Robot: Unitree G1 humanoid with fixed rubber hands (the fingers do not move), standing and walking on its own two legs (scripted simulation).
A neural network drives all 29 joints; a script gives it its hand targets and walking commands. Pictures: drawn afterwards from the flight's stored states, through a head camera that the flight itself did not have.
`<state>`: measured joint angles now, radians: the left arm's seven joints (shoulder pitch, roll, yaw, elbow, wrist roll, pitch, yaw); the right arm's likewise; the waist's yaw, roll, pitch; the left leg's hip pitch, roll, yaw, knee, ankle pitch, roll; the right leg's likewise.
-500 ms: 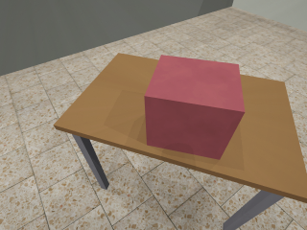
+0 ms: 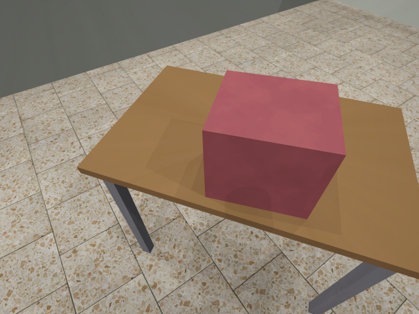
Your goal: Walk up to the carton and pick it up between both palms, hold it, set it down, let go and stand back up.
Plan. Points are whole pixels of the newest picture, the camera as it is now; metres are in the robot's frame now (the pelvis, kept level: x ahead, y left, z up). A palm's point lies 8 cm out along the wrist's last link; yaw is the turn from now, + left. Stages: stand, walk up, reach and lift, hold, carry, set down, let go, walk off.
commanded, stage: walk up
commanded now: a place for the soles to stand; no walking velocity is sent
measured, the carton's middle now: (266, 144) +0.47 -0.11 +0.04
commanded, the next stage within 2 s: reach and lift in 0.24 s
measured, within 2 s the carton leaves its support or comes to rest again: neither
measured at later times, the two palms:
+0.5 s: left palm out of the picture +0.15 +0.22 -0.12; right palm out of the picture +0.13 -0.26 -0.14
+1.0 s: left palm out of the picture +0.09 +0.22 -0.09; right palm out of the picture +0.10 -0.25 -0.08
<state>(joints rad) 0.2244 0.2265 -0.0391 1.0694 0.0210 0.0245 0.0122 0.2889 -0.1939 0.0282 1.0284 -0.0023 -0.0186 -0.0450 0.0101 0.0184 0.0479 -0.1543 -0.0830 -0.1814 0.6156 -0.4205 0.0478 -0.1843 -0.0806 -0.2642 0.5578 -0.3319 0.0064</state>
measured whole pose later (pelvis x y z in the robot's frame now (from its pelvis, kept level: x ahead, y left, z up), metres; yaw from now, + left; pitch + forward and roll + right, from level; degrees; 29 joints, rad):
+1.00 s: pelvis -0.08 -0.07 -0.01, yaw -2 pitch -1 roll +1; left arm 0.12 0.39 0.12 0.33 -0.06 0.42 -0.06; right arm 0.12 -0.04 0.05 0.46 0.03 0.05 -0.11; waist 0.04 -0.09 0.16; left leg -0.35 0.08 0.01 0.70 -0.34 -0.07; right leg -0.40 0.01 -0.18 0.68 -0.28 -0.11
